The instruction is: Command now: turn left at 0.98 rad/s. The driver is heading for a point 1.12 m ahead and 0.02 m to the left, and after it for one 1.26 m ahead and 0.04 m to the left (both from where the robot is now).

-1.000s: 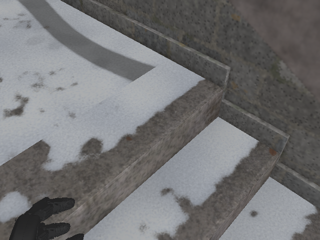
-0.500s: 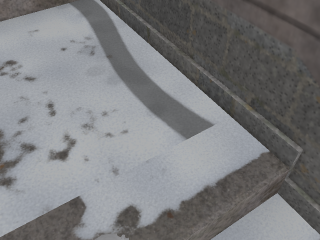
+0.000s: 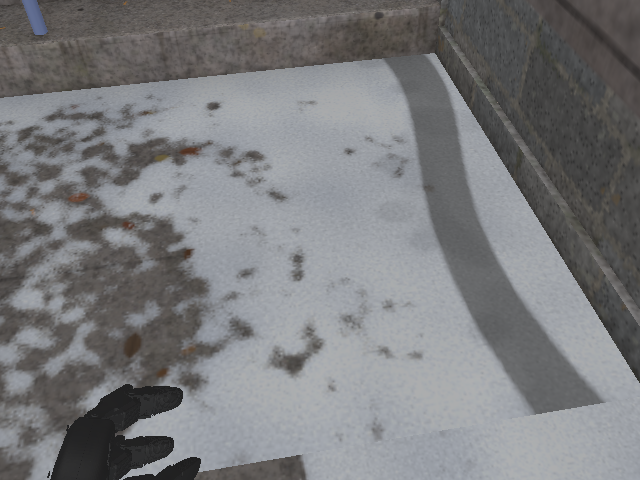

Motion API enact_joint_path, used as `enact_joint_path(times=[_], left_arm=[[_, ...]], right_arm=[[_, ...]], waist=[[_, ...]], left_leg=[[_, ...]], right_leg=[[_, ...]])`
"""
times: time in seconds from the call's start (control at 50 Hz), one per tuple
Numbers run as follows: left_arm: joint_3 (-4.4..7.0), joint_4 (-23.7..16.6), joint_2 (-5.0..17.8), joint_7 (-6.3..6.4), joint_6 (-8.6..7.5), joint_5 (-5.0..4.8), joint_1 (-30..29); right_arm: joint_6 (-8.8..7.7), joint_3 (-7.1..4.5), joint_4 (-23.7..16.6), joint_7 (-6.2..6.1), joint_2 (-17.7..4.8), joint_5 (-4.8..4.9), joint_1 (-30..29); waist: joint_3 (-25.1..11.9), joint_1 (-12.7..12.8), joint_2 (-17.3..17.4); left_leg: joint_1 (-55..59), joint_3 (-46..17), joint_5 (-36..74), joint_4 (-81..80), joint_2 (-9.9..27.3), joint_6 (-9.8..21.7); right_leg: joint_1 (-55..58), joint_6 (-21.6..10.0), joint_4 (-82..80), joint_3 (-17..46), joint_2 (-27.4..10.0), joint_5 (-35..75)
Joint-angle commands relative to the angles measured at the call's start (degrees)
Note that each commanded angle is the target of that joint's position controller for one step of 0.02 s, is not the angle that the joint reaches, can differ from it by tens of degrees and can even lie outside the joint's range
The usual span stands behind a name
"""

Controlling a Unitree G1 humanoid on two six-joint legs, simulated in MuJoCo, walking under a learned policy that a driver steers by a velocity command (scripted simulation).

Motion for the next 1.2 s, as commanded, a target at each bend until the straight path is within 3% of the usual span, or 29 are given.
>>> enact_joint_path(times=[0.02, 0.04, 0.06, 0.08, 0.1, 0.16, 0.2, 0.3, 0.36, 0.44, 0.52, 0.56, 0.6, 0.64, 0.66, 0.7, 0.74, 0.78, 0.84, 0.9, 0.96, 1.0, 1.02, 1.04, 1.06, 1.08, 1.1, 1.14, 1.2], left_arm=[[2.65, -2.1, 4.1, 1.18, -1.62, -1.00, 3.2], [3.31, -1.7, 5.8, 1.22, -2.69, -0.49, 2.8], [4.88, -3.4, 12.2, 1.06, -3.40, -1.06, 0.2], [6.55, -2.7, 14.0, 1.17, -3.97, 1.54, 1.7], [5.79, -2.0, 11.6, 0.65, -4.67, 0.07, -1.5], [0.90, -3.1, -0.2, 1.62, -4.15, -1.14, -9.3], [0.92, -1.8, 1.7, 3.61, -3.80, -1.26, -3.7], [3.36, 4.5, 9.1, 2.39, -3.36, 0.72, 10.0], [2.23, 6.1, 7.2, 1.30, -4.20, 1.33, 8.8], [2.24, 9.6, 7.5, 1.01, -6.08, 1.82, 11.7], [1.82, 11.0, 7.0, -0.45, -5.42, 1.13, 11.2], [1.26, 10.4, 7.0, -1.26, -3.62, -0.84, 5.2], [1.57, 11.1, 7.4, -3.05, -1.84, 1.46, 6.9], [-1.13, 11.3, -3.3, -5.72, -3.93, -0.76, 20.6], [0.10, 11.9, -0.1, -6.20, -5.03, -1.52, 11.9], [2.15, 13.0, 1.6, -5.57, -5.29, -1.77, 8.3], [0.53, 8.8, -2.7, -5.04, -4.46, -0.87, 4.9], [-1.46, 4.9, -6.2, -5.88, -2.06, -2.06, 3.6], [-3.30, 2.3, -5.8, -7.19, 0.28, -2.59, 2.8], [-3.41, -0.3, -2.3, -7.48, 1.02, -2.28, -3.0], [-4.14, 2.6, -3.1, -8.57, 3.38, -1.60, -2.2], [-2.75, 5.6, 0.4, -8.04, 0.74, -3.34, 5.9], [-0.94, 7.9, 4.1, -6.36, -0.50, -2.82, 12.3], [1.05, 7.7, 9.7, -4.09, -1.41, -1.95, 17.7], [1.92, 8.7, 14.1, -3.05, -1.16, 2.81, 28.3], [4.15, 9.6, 18.3, -2.11, -2.67, 1.70, 25.9], [2.90, 10.9, 14.2, -2.11, -3.63, 0.31, 22.2], [-0.35, 15.5, 4.4, -2.75, -5.24, -1.63, 11.2], [-1.57, 15.2, 0.3, -2.71, -6.05, -2.09, 2.7]], right_arm=[[1.09, -2.82, -5.1, 0.69, -6.5, 1.05, -1.8], [1.76, -2.21, -4.5, 0.79, -3.4, 0.63, 2.4], [2.24, -0.81, -7.4, 1.11, 1.9, -1.56, 6.8], [2.67, -2.02, -4.9, 1.38, -5.4, -2.64, 6.1], [2.92, -2.82, -2.5, 0.66, -8.3, -1.66, 5.4], [2.85, -0.88, -3.2, -0.63, -5.7, -0.89, -3.5], [2.43, -0.05, -3.8, 0.72, -3.7, -0.66, -8.6], [1.86, 1.27, -5.1, 2.41, -1.5, -0.77, -13.4], [2.25, 1.06, -4.7, 2.80, -1.9, -1.20, -12.5], [4.65, 0.53, -4.0, 3.21, -0.6, -1.41, -12.7], [3.74, 0.00, -3.2, 2.83, 0.7, -0.91, -15.0], [2.26, -0.86, -0.8, 2.91, 0.7, -0.15, -10.4], [0.93, -3.24, 3.5, 0.65, -3.8, 0.28, 2.5], [0.25, -6.93, 8.1, -2.08, -17.5, -1.86, 21.3], [0.12, -7.21, 9.8, -2.27, -14.8, -3.77, 26.7], [1.06, -4.95, 15.0, -1.09, -8.6, -2.73, 19.9], [2.54, -1.00, 13.2, -0.82, 0.5, -2.12, 4.8], [3.37, 0.65, 14.4, -2.27, 2.0, -4.32, -0.4], [1.72, 0.93, 15.3, -3.88, -0.6, -8.02, -4.1], [0.22, 0.92, 16.2, -3.87, -4.0, -8.44, 2.6], [-1.16, -1.40, 11.3, -2.22, -11.9, -3.05, 0.8], [-2.08, -3.11, 8.6, -2.76, -16.4, -3.69, 2.5], [-2.24, -3.10, 7.5, -2.83, -14.4, -4.19, 4.5], [-1.96, -2.38, 4.3, -2.25, -9.7, -7.29, 9.1], [-0.29, -4.06, 1.7, -0.70, -12.4, -4.52, -2.6], [0.61, -3.00, -2.4, -0.11, -7.6, -0.33, -9.2], [0.49, -2.62, -2.0, -0.36, -5.7, 0.77, -12.5], [0.98, 0.42, 0.4, -1.00, 1.6, -2.06, -5.4], [1.70, 0.58, 1.6, -2.81, -1.6, -3.07, -4.3]], waist=[[-1.2, 3.9, 5.2], [-3.9, 1.7, -0.1], [-7.7, -2.7, -17.9], [-4.7, 1.4, -12.8], [-2.7, 0.0, -6.3], [-1.8, 1.2, -2.2], [-3.2, 4.7, -2.5], [1.7, 9.2, -8.8], [-0.2, 6.1, -6.6], [4.1, 8.1, -7.7], [3.8, 8.7, -5.3], [3.7, 3.0, -4.5], [-0.4, -2.2, -3.2], [-12.9, -2.0, 15.9], [-4.8, -8.7, 11.9], [3.5, -3.2, 11.3], [3.7, 4.6, 5.5], [4.4, 8.1, 2.0], [5.8, 11.3, 1.0], [3.1, 9.0, -0.4], [6.2, 9.6, 7.4], [1.0, 10.0, 6.5], [-2.0, 10.8, 4.6], [-16.7, 10.6, -10.5], [-21.2, 15.3, -15.7], [-11.9, 16.4, -12.5], [-2.2, 14.0, -9.3], [2.7, 3.3, -3.7], [-1.0, -1.1, -1.1]], left_leg=[[6.6, -19.0, -0.1, -3.1, 10.3, 11.1], [3.7, -15.8, -11.0, 5.0, 6.3, 7.9], [-17.1, -1.7, -21.8, 22.6, -4.3, -1.2], [-26.6, 0.2, -23.8, 46.6, -1.8, -5.5], [-28.2, 2.8, -16.7, 60.4, 1.4, -6.4], [-26.3, 9.4, -4.4, 69.1, 5.5, -6.3], [-25.0, 12.3, -4.7, 62.8, 7.8, -7.2], [-27.5, 16.9, -11.3, 43.3, 12.7, -7.0], [-21.9, 15.2, -10.5, 39.5, 16.1, -3.3], [-22.1, 17.1, -12.7, 32.5, 15.9, 2.5], [-8.4, 20.2, -15.2, 15.3, 14.3, 3.7], [7.9, 24.0, -3.1, -6.7, 10.8, 2.3], [30.1, 21.9, 11.0, -9.7, 9.4, 4.3], [56.6, -3.9, 64.3, -5.2, 34.4, 24.2], [49.3, -6.2, 60.7, -9.1, 37.6, 25.9], [34.2, 5.3, 47.4, -10.2, 35.8, 20.6], [22.8, 12.5, 41.0, -12.8, 33.2, 16.3], [22.8, 15.6, 26.9, -17.6, 33.8, 14.2], [15.8, 23.0, 15.6, -24.3, 28.4, 12.0], [12.9, 29.2, 11.3, -27.1, 23.7, 10.0], [15.7, 32.1, 57.4, -25.1, 30.8, 13.0], [27.6, 34.0, 86.3, -12.8, 31.0, 11.9], [19.9, 33.1, 84.7, -0.8, 28.8, 8.3], [-1.1, 28.7, 49.6, 19.5, 19.1, 2.4], [-14.5, 16.7, -9.7, 38.7, 6.4, -0.6], [-23.4, 3.3, -4.9, 58.7, 3.9, 0.7], [-26.6, 0.1, -0.4, 65.7, 5.0, 0.9], [-24.6, 1.3, 5.8, 69.5, 6.2, 2.6], [-24.6, 4.1, 5.5, 68.2, 7.2, 2.1]], right_leg=[[14.3, -2.4, -25.7, -0.9, -0.3, 6.7], [20.8, -8.2, -25.3, 3.3, -6.2, 15.7], [32.4, -28.2, -26.4, 25.1, -23.4, 33.8], [29.6, -33.9, -30.9, 37.7, -31.4, 29.4], [23.1, -29.4, -31.5, 30.2, -28.1, 19.2], [14.8, -19.5, -31.6, 6.0, -15.5, 10.7], [21.7, -18.8, -32.7, 0.2, -13.7, 13.0], [30.4, -20.8, -35.8, -4.7, -19.8, 13.2], [28.9, -22.3, -36.2, -6.8, -24.2, 18.5], [26.9, -19.0, -43.5, -3.4, -26.2, -18.2], [25.0, -17.4, -42.9, -9.0, -22.1, -12.1], [20.3, -15.7, -34.2, -13.5, -17.2, 0.5], [9.8, -12.8, -19.8, -15.4, -14.4, 13.3], [-16.4, -4.4, 16.2, -15.2, -1.5, -22.5], [-24.1, -5.2, 41.3, -7.1, 0.0, -24.7], [-35.4, -11.6, 77.9, -1.1, 0.2, -25.3], [-35.8, -16.0, 83.8, 1.1, 0.9, -19.2], [-42.2, -17.2, 85.7, 1.9, -0.2, -18.8], [-43.4, -18.6, 79.4, -0.8, -1.0, -12.8], [-35.4, -16.2, 52.7, -5.6, -4.3, 3.4], [-21.9, -12.5, 35.2, -15.0, 0.1, -15.8], [-14.7, -13.6, 22.4, -15.0, 6.7, -7.6], [0.1, -17.6, 16.4, -8.2, 9.0, 3.5], [26.2, -27.2, 6.7, 16.7, 2.9, 13.0], [33.6, -30.2, -19.3, 47.4, -6.0, 1.0], [24.5, -23.9, -24.8, 54.9, -10.4, -9.0], [10.9, -20.6, -24.5, 50.1, -8.1, -21.3], [-6.7, -21.5, -21.2, 38.1, -1.2, -27.1], [-8.7, -20.6, -25.0, 29.2, 3.5, -14.2]])
Velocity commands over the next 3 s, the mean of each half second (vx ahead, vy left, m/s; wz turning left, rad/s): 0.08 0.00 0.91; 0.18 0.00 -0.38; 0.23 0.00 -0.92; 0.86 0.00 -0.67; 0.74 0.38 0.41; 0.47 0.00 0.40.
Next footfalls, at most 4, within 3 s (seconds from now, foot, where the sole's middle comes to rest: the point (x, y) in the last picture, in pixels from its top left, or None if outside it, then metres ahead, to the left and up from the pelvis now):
0.02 right None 0.08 -0.12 -0.76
0.60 left None -0.01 0.17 -0.76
1.00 right None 0.34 0.06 -0.59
1.64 left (181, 466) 0.55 0.25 -0.59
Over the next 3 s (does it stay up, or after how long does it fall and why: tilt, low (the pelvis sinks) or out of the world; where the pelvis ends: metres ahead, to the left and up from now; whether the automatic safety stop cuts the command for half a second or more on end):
stays up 1.32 0.00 0.19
